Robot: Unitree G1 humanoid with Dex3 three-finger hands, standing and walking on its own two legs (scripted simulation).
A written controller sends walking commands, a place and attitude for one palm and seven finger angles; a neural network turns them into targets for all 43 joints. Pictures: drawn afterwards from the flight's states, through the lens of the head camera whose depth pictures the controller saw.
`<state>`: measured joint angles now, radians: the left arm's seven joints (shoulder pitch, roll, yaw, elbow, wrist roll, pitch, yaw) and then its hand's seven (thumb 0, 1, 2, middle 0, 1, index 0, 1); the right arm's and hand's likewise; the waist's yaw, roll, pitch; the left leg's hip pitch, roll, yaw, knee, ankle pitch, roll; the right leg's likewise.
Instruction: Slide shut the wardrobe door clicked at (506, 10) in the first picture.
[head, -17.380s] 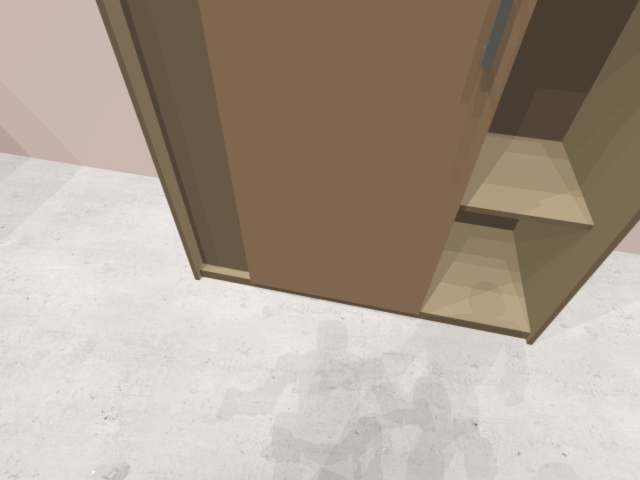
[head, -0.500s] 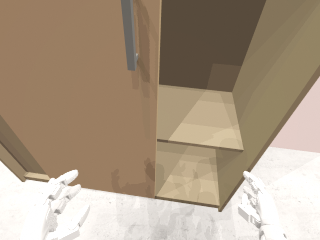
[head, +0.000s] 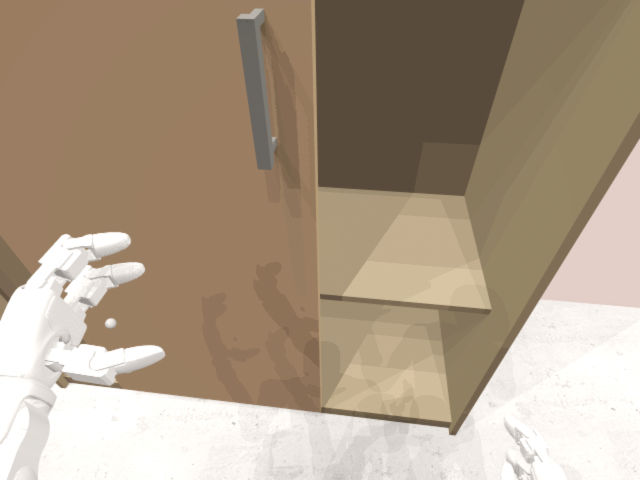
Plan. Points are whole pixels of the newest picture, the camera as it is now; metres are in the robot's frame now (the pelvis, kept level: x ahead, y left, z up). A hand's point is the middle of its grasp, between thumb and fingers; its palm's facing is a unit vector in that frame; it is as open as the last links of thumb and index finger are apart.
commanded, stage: raise the hand with hooked fingers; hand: left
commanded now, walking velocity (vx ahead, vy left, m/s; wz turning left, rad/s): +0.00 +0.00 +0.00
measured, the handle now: (261, 94) +0.47 +0.12 +0.28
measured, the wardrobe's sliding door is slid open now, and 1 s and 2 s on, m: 0.39 0.39 0.39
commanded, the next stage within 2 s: move the hooked fingers beside the handle in 1.06 s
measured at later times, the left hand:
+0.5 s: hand (48, 227) +0.25 +0.27 +0.26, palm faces +0.09 -0.98 -0.19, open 13.9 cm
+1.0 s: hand (19, 174) +0.26 +0.27 +0.30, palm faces +0.13 -0.98 -0.15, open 13.9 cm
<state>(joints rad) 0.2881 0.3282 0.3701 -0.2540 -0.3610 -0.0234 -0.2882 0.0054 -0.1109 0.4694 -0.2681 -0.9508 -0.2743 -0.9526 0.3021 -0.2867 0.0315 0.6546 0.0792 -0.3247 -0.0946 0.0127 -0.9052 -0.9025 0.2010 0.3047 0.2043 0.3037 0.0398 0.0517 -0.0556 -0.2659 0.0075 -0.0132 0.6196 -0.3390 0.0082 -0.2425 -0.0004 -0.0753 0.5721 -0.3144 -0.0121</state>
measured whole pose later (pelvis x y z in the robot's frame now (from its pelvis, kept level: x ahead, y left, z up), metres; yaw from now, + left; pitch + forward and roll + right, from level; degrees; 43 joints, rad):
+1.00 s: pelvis +0.00 -0.01 +0.01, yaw +1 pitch -4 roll +0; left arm -0.27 0.58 0.58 0.00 -0.36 0.32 -0.44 -0.01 -0.50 0.30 -0.31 -1.20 -0.31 -1.20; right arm 0.19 -0.28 0.09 0.66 0.10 -0.24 -0.09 0.01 -0.91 -0.90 0.20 0.30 0.20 0.30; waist 0.06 0.07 -0.05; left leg -0.15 0.01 -0.02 0.49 -0.28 -0.01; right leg -0.14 0.00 -0.08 0.48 -0.27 -0.03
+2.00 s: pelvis +0.01 +0.00 +0.01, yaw +0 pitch -2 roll +0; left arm -0.48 0.45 0.39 0.13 -0.30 0.39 -0.36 -0.01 -0.50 0.30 -0.30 -1.20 -0.31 -1.20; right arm 0.16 -0.28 0.09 0.66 0.09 -0.16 -0.08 0.01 -0.91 -0.90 0.20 0.30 0.20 0.30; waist 0.04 0.07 -0.04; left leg -0.16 -0.01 -0.02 0.45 -0.27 0.01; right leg -0.16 -0.02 -0.07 0.46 -0.27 -0.01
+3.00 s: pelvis +0.01 +0.00 +0.01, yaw -1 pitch -1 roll +0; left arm -0.71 0.38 0.31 0.36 -0.22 0.38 -0.22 -0.01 -0.50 0.30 -0.30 -1.20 -0.30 -1.20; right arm 0.21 -0.28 0.07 0.68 0.08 -0.12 -0.07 0.01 -0.91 -0.90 0.20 0.30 0.20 0.30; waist 0.00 0.07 -0.05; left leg -0.15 -0.01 0.01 0.41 -0.24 0.02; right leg -0.16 -0.02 -0.05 0.42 -0.24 -0.01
